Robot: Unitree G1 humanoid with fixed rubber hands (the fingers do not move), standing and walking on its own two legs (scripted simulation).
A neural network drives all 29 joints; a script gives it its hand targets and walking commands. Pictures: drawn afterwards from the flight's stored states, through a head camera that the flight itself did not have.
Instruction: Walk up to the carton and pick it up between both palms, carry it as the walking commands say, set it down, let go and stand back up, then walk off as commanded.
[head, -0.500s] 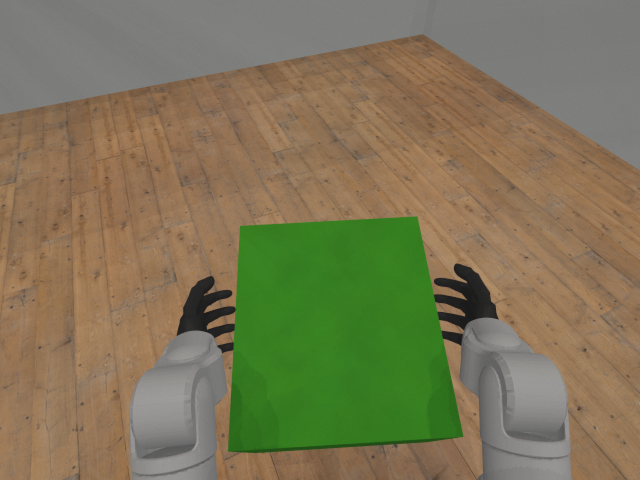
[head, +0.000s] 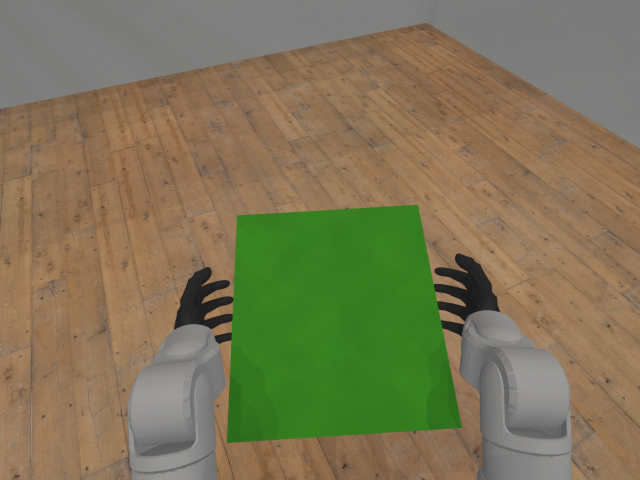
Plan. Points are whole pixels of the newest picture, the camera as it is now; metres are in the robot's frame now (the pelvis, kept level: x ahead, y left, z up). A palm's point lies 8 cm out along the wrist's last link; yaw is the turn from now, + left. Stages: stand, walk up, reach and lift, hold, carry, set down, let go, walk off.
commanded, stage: carry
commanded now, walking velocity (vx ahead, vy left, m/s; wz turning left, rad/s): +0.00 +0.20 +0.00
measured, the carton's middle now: (334, 325) +0.31 +0.00 +0.01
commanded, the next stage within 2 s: none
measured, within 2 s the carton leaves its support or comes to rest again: neither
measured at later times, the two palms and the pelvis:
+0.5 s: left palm (59, 364) +0.22 +0.28 +0.10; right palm (370, 363) +0.22 -0.03 +0.11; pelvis -0.04 +0.14 +0.01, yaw +0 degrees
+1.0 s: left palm out of the picture +0.18 +0.42 +0.11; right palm (223, 417) +0.17 +0.11 +0.10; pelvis -0.08 +0.27 +0.01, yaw -1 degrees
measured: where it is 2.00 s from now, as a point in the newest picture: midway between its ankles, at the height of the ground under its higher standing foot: outside the picture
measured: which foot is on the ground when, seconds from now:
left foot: down 0.00-0.24, up 0.26-0.50, down 0.52-0.84, up 0.86-1.00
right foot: up 0.00-0.22, down 0.24-0.54, up 0.56-0.80, down 0.82-1.00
